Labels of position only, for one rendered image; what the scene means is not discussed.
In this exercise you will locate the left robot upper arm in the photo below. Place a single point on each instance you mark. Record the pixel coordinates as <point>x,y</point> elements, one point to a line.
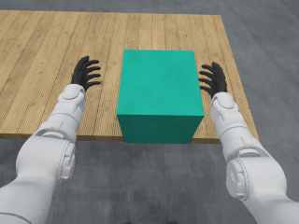
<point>45,162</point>

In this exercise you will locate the right robot upper arm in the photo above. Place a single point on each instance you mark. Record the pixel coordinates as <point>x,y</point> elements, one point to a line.
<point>259,183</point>

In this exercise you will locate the robot right forearm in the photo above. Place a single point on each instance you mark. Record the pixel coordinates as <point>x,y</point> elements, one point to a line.
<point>233,132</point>

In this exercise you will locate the table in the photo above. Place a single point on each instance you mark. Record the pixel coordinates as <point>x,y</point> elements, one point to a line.
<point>39,51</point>

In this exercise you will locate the carton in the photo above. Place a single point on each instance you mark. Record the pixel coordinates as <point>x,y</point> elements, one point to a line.
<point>160,100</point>

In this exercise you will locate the robot right hand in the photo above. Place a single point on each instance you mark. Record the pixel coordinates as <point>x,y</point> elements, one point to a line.
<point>217,82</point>

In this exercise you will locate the robot left hand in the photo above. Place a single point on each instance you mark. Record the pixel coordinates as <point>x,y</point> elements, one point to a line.
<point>81,72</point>

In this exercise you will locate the robot left forearm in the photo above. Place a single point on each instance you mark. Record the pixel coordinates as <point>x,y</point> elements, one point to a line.
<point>64,120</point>

